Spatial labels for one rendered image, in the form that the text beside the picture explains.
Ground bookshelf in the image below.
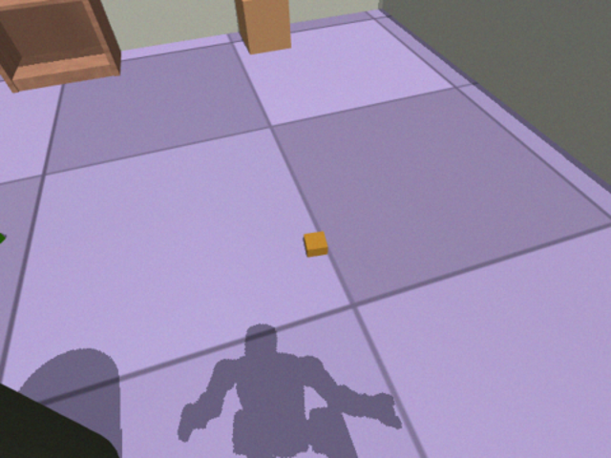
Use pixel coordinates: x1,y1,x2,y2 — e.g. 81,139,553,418
0,0,121,94

